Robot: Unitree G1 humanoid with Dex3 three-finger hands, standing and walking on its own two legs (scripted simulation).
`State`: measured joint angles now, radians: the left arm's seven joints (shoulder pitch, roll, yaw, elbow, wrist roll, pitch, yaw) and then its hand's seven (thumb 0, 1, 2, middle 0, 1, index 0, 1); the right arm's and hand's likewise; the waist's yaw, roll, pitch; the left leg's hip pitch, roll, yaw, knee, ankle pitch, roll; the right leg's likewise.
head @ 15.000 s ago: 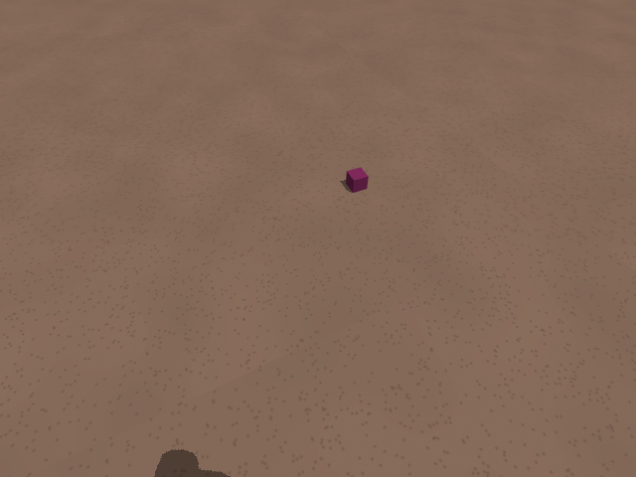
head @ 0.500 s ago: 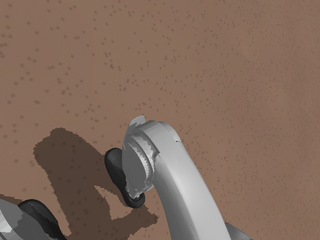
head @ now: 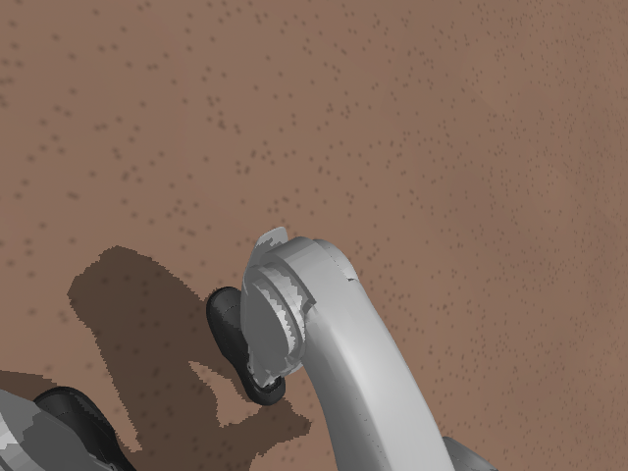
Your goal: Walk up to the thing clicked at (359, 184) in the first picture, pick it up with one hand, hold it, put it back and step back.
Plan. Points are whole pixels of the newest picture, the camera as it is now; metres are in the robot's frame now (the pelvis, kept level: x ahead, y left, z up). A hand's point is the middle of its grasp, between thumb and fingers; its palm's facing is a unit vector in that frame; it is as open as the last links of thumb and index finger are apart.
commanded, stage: close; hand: left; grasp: from above
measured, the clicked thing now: out of the picture +0.46 +0.34 -0.29
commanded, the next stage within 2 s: settle in 1.02 s
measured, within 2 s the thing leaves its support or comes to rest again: leaves its support in 1.46 s
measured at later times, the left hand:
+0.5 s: hand out of the picture +0.46 +0.33 -0.26, palm faces -0.23 -0.39 -0.89, open 11.4 cm
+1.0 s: hand out of the picture +0.46 +0.34 -0.26, palm faces -0.23 -0.38 -0.90, open 10.5 cm
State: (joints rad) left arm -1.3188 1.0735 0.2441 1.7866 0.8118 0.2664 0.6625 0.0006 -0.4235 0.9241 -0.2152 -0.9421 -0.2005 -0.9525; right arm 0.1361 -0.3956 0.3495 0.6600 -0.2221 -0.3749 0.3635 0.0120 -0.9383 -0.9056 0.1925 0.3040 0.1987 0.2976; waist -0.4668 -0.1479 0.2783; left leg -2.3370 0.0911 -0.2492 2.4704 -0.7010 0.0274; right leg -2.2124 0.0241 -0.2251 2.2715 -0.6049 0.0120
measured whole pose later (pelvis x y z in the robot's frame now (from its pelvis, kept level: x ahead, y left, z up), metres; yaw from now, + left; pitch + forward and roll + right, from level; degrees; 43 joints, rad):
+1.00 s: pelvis +0.00 +0.00 +0.00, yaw +0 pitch +29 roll -15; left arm -1.32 1.06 0.20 1.83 0.81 0.25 0.68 -0.01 -0.10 0.67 -0.51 -0.72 -0.60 -0.71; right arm 0.14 -0.40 0.35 0.68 -0.24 -0.39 0.36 0.02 -0.93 -0.90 0.19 0.30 0.20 0.30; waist -0.47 -0.14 0.27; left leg -2.33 0.08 -0.25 2.47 -0.69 0.04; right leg -2.20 0.02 -0.22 2.27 -0.60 0.02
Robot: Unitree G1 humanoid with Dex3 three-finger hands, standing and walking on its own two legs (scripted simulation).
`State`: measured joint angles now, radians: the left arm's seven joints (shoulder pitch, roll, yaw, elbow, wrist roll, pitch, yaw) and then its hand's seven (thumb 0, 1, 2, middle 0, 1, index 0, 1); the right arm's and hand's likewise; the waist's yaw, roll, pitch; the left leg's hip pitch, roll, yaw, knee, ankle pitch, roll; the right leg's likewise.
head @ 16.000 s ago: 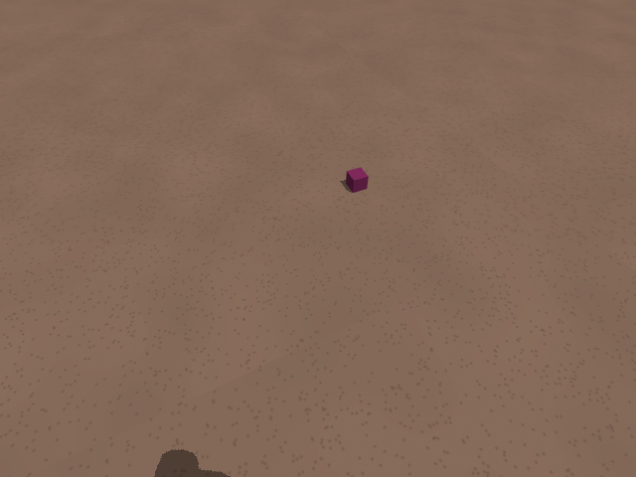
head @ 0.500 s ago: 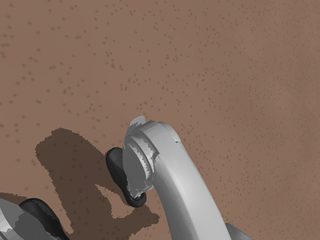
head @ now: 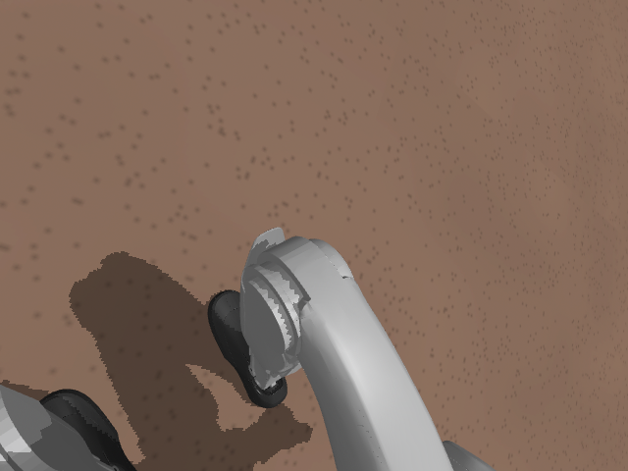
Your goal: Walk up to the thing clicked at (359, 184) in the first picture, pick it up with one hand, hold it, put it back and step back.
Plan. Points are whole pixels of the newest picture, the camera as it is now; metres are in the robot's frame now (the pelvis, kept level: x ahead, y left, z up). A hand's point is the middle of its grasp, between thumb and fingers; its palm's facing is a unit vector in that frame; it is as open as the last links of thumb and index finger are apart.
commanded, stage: close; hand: left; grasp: from above
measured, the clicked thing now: out of the picture +0.47 +0.34 -0.29
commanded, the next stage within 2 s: settle in 0.02 s
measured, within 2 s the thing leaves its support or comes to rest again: leaves its support in 0.46 s
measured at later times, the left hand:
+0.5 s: hand out of the picture +0.47 +0.34 -0.24, palm faces -0.19 -0.40 -0.90, open 10.4 cm
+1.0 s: hand out of the picture +0.46 +0.35 -0.16, palm faces -0.19 -0.37 -0.91, open 10.3 cm
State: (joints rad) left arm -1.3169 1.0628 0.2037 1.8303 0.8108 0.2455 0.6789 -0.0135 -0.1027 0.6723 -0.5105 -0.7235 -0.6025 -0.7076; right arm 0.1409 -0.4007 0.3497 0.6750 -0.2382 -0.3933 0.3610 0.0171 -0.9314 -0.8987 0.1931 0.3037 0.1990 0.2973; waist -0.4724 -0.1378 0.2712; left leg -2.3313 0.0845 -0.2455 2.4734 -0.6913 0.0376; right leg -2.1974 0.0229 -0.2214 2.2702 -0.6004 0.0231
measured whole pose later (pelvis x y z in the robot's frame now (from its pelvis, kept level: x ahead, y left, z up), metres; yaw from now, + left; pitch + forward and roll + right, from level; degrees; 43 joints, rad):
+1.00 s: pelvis +0.01 -0.01 +0.00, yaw +6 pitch +33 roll -9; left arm -1.23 0.79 0.22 1.62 0.87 0.34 0.50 -0.01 -0.05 0.53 -0.61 -0.64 -0.67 -0.60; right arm 0.23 -0.33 0.18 0.81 -0.17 -0.34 0.33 0.00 -0.91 -0.90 0.19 0.30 0.20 0.30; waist -0.35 -0.01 0.04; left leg -2.35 0.07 -0.14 2.41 -0.67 0.03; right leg -2.27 -0.01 -0.13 2.30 -0.62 0.00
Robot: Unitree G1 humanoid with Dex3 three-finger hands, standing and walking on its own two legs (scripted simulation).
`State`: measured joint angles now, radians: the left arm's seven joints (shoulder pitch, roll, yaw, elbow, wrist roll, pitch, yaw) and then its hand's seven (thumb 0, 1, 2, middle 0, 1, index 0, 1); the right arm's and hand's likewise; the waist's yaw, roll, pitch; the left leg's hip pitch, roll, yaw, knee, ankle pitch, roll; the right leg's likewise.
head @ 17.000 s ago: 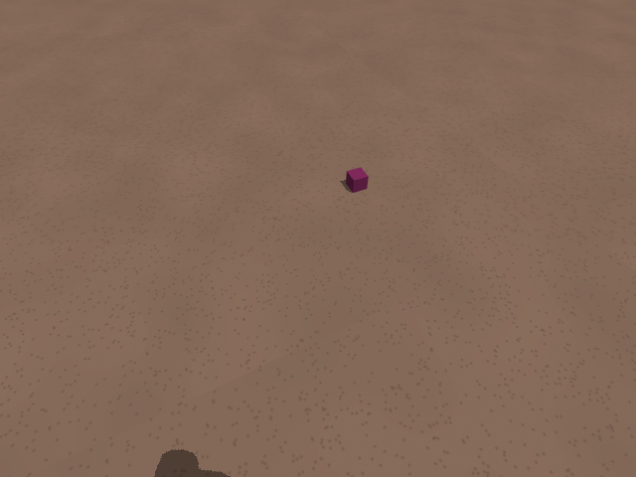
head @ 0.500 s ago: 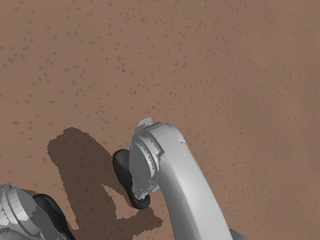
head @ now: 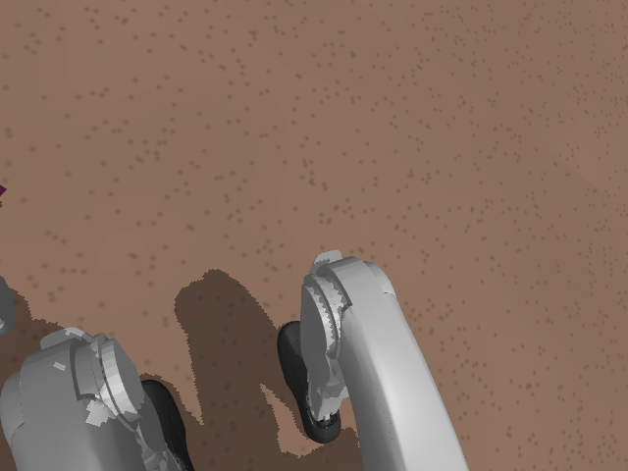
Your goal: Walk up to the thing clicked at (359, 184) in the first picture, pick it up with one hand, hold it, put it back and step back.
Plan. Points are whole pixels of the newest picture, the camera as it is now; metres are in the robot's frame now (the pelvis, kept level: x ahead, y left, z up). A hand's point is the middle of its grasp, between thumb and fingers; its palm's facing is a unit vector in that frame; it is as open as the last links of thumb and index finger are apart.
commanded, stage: lift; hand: left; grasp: from above
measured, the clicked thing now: out of the picture +0.50 +0.32 -0.20
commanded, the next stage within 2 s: hold in 1.66 s
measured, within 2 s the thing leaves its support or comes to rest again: neither
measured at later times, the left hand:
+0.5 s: hand out of the picture +0.45 +0.32 -0.04, palm faces -0.25 -0.32 -0.91, open 10.1 cm
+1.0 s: hand out of the picture +0.37 +0.30 +0.16, palm faces -0.25 -0.34 -0.91, open 10.1 cm
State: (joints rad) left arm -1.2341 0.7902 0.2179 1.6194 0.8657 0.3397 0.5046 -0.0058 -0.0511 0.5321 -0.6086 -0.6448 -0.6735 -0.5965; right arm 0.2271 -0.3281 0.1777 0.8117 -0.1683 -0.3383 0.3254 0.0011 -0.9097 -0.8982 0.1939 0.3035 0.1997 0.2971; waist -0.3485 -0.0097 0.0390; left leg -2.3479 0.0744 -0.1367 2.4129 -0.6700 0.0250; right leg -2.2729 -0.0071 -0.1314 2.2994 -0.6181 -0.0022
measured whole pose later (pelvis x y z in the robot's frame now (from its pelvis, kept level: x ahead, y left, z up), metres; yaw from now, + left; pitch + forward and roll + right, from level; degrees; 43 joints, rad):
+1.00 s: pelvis +0.02 -0.01 +0.24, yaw +7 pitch +27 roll -2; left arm -0.65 0.36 -0.06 0.99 0.71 0.59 0.29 -0.01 -0.02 0.45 -0.69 -0.48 -0.75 -0.46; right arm 0.16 -0.27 0.02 0.82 0.04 -0.16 0.01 0.01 -0.91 -0.90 0.20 0.30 0.20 0.30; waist -0.11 0.05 -0.22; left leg -1.50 0.07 -0.03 1.61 -0.58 -0.01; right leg -1.49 0.00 -0.06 1.58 -0.56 -0.03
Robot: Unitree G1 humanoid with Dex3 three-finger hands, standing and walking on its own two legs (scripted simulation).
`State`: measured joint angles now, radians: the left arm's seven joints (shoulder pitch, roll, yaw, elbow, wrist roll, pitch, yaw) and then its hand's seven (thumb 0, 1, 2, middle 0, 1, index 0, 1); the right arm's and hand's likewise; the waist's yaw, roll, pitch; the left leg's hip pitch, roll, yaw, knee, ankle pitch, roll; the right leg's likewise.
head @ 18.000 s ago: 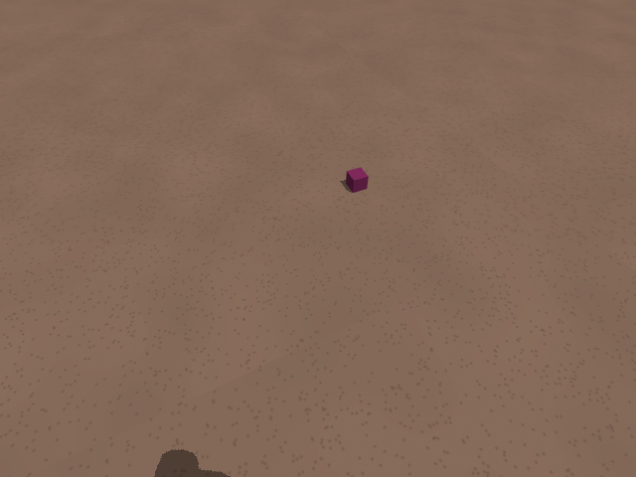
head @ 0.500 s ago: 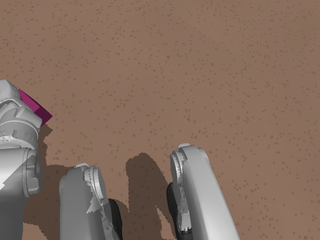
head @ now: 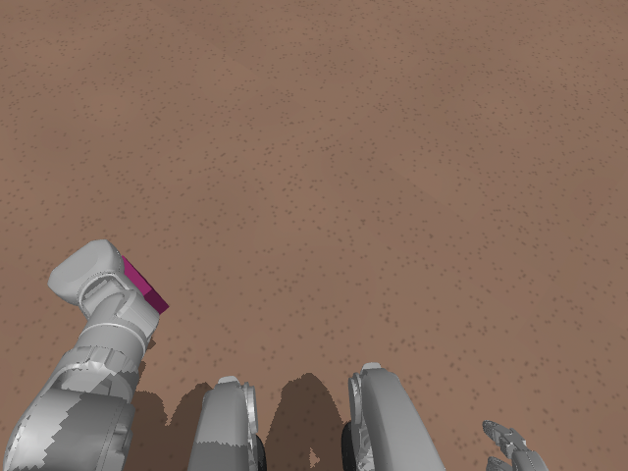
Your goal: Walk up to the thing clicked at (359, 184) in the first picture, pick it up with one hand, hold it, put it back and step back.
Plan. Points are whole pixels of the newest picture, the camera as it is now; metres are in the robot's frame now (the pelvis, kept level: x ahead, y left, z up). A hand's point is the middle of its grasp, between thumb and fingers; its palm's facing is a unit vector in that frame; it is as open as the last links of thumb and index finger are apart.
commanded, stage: lift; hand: left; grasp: from above
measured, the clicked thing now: (125, 298) +0.40 +0.27 -0.12
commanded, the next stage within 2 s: hold in 0.66 s
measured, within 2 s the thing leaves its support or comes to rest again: neither
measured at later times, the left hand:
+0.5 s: hand (75, 238) +0.40 +0.25 +0.06, palm faces -0.31 -0.32 -0.89, open 10.2 cm
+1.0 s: hand (40, 218) +0.39 +0.25 +0.12, palm faces -0.31 -0.30 -0.90, open 10.1 cm
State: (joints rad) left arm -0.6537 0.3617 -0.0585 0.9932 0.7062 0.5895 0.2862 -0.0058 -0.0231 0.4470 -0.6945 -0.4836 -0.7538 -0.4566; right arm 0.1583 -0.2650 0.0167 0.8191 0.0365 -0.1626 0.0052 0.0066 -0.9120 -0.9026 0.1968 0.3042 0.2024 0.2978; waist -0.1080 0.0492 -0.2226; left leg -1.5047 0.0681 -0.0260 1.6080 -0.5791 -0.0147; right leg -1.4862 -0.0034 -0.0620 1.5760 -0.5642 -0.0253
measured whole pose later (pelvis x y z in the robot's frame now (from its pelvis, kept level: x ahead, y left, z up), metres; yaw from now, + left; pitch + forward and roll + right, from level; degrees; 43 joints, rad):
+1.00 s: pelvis +0.08 +0.00 +0.18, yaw +2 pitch +9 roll +0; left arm -0.50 0.24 -0.17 0.99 0.70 0.60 0.28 -0.01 0.03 0.41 -0.63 -0.54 -0.68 -0.51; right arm 0.25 -0.26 0.01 0.82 0.05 -0.14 0.00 0.01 -0.90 -0.90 0.20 0.30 0.20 0.30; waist -0.05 0.03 -0.10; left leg -0.50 0.03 0.02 0.69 -0.34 -0.01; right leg -0.50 -0.01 -0.04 0.69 -0.34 -0.01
